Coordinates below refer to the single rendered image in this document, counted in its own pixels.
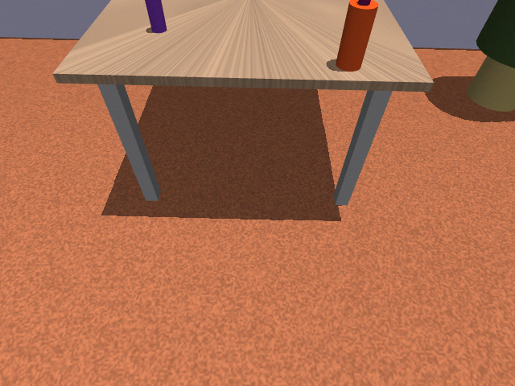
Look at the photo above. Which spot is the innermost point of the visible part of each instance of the table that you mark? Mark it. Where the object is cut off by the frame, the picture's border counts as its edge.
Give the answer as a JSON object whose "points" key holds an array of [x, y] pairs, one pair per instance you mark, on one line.
{"points": [[241, 44]]}

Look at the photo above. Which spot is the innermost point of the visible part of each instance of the potted plant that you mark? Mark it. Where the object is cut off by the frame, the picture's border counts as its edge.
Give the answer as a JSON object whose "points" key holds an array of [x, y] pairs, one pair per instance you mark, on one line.
{"points": [[493, 86]]}

